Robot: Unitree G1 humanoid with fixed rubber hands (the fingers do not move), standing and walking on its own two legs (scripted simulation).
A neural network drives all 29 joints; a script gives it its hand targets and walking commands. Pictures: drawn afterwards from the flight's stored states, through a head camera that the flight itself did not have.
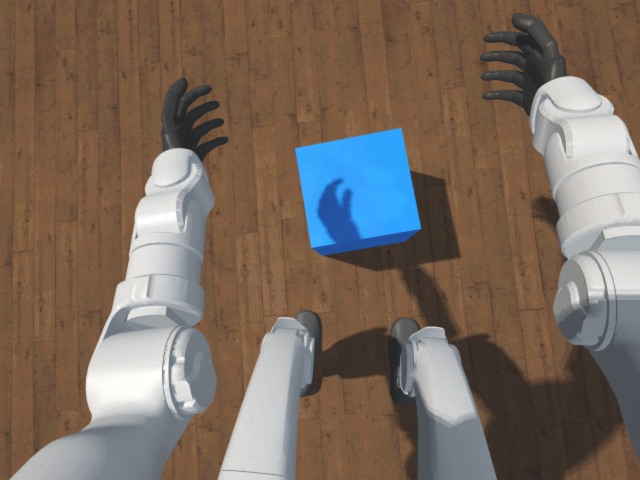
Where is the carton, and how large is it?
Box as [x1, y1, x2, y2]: [295, 128, 420, 255]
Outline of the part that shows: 400,128 295,148 311,247 322,255 404,241 420,229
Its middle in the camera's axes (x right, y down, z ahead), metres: +0.08 -0.09 +0.87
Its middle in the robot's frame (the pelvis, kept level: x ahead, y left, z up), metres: +0.50 +0.02 -0.52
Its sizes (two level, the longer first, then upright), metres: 0.210 0.200 0.250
